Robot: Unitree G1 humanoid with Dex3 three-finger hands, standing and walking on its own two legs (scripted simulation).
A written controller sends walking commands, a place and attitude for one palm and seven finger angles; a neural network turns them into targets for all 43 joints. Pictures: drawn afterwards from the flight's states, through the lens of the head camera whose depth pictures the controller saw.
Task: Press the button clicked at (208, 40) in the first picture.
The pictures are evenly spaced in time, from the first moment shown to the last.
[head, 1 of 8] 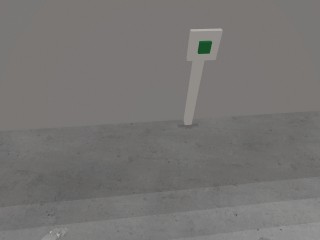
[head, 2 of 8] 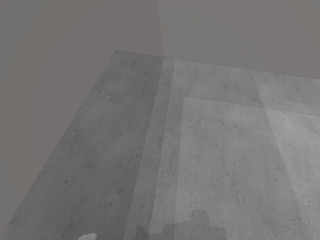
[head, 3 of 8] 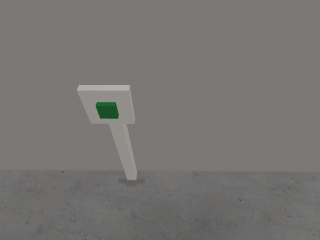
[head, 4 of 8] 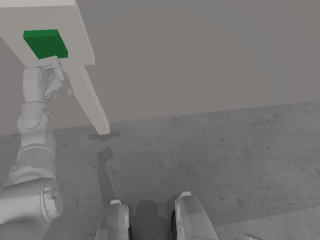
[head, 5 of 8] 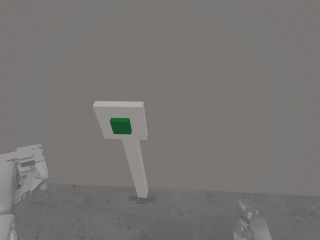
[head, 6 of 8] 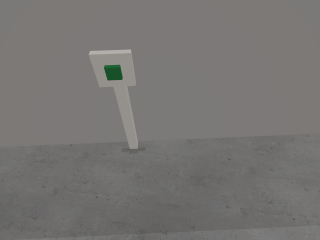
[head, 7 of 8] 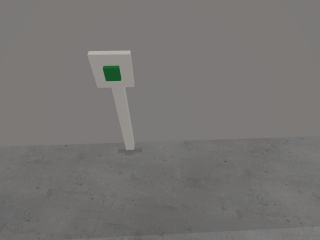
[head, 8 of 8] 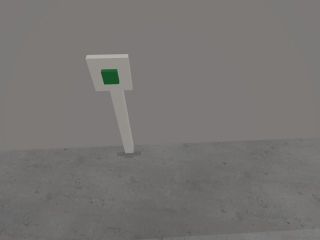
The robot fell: no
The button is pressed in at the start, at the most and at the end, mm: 0 9 0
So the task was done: yes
